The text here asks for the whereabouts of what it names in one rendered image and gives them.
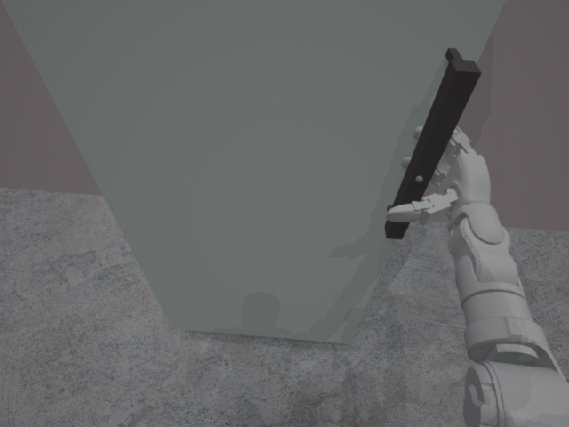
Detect right robot upper arm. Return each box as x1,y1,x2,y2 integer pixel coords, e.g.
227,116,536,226
463,361,569,427

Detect handle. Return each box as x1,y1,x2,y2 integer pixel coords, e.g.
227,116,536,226
384,48,482,239

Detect robot left hand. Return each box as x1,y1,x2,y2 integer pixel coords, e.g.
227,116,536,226
107,405,145,427

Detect fridge door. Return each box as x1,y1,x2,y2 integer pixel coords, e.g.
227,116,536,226
2,0,506,344

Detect robot right forearm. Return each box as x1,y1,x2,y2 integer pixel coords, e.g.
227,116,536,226
447,203,569,388

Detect robot right hand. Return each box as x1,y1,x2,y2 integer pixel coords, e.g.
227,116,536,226
386,126,491,226

